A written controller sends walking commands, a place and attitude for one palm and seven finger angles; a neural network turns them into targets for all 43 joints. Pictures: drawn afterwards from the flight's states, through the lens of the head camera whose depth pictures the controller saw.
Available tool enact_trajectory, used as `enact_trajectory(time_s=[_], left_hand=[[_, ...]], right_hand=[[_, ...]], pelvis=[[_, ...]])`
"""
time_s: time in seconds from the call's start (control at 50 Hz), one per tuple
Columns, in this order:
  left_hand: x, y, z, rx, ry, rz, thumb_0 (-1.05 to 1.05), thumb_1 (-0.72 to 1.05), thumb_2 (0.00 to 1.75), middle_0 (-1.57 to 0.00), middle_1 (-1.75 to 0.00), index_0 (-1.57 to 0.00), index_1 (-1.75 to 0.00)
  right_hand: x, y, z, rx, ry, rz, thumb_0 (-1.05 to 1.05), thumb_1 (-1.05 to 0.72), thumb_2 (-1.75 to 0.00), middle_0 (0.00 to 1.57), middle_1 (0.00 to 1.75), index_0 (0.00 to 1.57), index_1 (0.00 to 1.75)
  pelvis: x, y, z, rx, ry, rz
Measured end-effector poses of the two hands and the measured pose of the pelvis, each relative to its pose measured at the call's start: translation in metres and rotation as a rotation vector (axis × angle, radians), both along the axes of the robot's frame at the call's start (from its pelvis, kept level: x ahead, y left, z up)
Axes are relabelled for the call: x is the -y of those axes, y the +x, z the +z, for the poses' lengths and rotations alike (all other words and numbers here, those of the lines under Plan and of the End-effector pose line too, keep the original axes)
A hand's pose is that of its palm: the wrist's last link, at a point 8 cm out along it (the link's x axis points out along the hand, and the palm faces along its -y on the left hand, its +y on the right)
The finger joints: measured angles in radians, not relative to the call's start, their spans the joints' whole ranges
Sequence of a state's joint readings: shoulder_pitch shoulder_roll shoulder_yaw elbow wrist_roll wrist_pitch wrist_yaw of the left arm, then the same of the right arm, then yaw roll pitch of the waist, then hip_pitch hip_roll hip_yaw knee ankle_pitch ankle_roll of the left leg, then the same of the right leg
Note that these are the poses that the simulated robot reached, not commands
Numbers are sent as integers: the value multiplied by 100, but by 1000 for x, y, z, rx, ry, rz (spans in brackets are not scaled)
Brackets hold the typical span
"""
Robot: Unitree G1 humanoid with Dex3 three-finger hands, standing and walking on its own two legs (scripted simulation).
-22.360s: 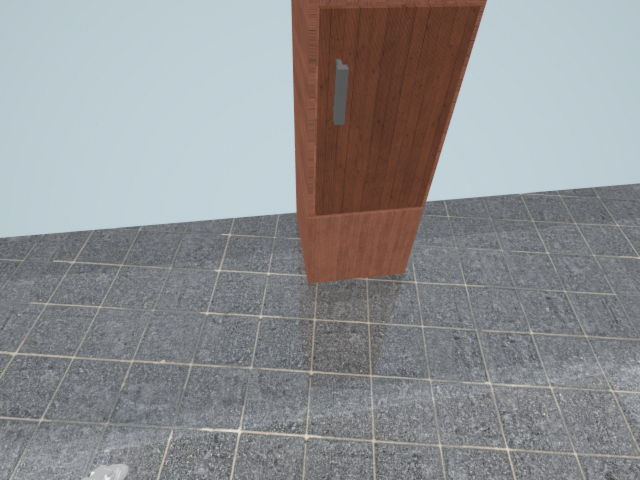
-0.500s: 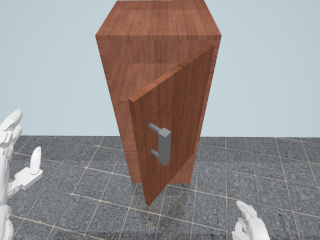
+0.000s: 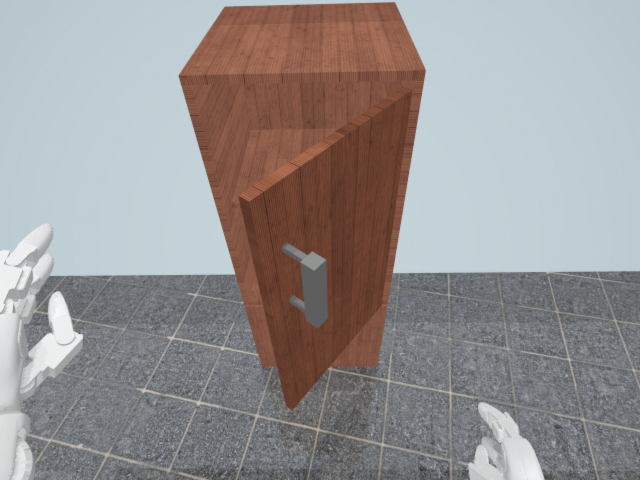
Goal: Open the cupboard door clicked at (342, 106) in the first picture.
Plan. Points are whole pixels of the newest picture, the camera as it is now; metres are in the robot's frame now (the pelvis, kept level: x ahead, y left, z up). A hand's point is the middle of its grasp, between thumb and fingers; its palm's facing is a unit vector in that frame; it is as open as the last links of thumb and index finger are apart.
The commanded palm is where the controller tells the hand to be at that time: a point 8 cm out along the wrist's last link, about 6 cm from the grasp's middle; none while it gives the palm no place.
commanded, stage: step back with the hand held close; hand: left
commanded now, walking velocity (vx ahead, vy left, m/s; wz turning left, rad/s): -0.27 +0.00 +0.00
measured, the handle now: (303, 285) +0.37 +0.08 +0.04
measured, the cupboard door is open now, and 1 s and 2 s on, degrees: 51 51 51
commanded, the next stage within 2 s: stop stepping back and stand still in 1.06 s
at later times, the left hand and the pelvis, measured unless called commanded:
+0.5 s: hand (11, 394) +0.13 +0.29 +0.15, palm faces +0.40 -0.75 -0.53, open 7.4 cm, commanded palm +0.08 +0.33 +0.17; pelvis -0.07 +0.03 -0.01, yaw -1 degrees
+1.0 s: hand out of the picture +0.04 +0.28 +0.15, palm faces +0.46 -0.74 -0.49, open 7.4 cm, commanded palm -0.02 +0.31 +0.17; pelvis -0.16 +0.01 -0.02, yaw +1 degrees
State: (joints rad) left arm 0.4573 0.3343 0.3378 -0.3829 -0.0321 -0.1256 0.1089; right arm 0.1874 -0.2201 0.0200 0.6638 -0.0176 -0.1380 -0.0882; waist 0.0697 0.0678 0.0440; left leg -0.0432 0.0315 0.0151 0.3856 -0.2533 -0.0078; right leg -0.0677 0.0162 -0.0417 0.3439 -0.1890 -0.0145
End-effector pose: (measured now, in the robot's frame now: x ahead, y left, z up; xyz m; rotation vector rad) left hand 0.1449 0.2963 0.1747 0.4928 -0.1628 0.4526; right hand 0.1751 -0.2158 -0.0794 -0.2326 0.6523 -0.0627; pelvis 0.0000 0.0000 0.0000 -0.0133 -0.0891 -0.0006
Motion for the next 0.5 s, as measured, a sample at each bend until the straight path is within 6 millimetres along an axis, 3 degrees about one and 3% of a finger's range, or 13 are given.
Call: enact_trajectory(time_s=[0.24, 0.36, 0.5], left_hand=[[-5, 3, -10, -101, 76, -114, 1, 89, 90, -21, -30, -21, -30], [-18, -15, -4, -65, 122, -137, 1, 89, 90, -21, -30, -22, -30], [-31, -51, -1, 20, 156, -83, 1, 89, 90, -21, -30, -22, -30]], right_hand=[[14, -27, 4, -45, -46, -107, 1, -90, -89, 20, 30, 20, 30], [8, -51, 8, -50, -65, -139, 1, -90, -89, 20, 30, 20, 30], [-7, -76, 6, -16, -69, -99, 1, -90, -89, 20, 30, 20, 30]], pelvis=[[-15, -24, -3, -92, 1, -25], [-25, -42, -6, -86, 8, -30], [-29, -69, -15, -61, 18, -12]])
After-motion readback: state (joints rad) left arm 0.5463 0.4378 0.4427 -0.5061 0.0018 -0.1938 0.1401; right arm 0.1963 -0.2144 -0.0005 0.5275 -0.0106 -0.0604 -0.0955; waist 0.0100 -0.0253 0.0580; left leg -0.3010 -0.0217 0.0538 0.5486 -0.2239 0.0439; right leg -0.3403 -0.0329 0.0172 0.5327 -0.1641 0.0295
